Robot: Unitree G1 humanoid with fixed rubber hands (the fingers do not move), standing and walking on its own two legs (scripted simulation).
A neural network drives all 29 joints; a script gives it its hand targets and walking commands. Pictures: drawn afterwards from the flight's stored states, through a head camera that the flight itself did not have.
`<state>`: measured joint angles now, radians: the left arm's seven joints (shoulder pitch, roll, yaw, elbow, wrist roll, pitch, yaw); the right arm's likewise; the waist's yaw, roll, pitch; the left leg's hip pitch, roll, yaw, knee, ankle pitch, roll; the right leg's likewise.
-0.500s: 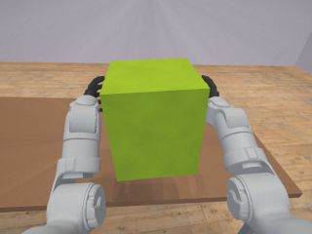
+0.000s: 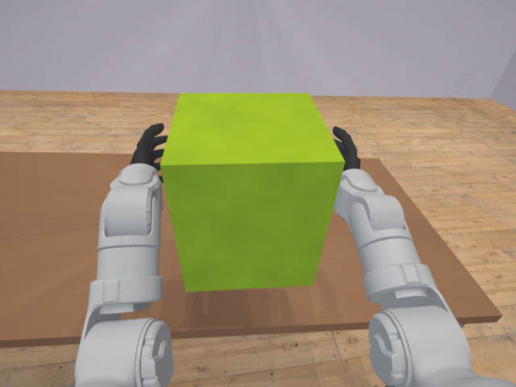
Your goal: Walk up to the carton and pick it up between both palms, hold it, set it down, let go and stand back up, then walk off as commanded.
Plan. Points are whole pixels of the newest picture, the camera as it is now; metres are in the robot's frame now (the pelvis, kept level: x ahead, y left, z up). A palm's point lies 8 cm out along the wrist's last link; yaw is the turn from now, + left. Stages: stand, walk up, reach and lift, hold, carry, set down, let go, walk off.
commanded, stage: hold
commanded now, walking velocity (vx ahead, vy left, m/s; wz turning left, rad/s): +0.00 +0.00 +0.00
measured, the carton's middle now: (248, 191) +0.38 +0.01 +0.17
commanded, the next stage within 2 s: set down in 1.42 s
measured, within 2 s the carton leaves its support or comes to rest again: neither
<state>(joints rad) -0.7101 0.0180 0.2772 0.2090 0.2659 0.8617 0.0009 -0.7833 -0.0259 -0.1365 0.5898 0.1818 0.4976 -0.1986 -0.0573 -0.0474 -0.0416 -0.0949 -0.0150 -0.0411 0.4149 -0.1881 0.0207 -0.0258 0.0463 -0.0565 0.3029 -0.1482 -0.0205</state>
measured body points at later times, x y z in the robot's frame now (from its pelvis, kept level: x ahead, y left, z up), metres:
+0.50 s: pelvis +0.00 +0.00 +0.00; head -0.08 +0.03 +0.44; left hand +0.35 +0.17 +0.29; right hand +0.36 -0.13 +0.29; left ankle +0.03 +0.10 -0.75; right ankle +0.02 -0.10 -0.75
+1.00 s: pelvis +0.00 +0.00 +0.00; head -0.08 +0.03 +0.44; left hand +0.37 +0.17 +0.27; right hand +0.38 -0.14 +0.27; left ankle +0.03 +0.10 -0.75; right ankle +0.02 -0.10 -0.75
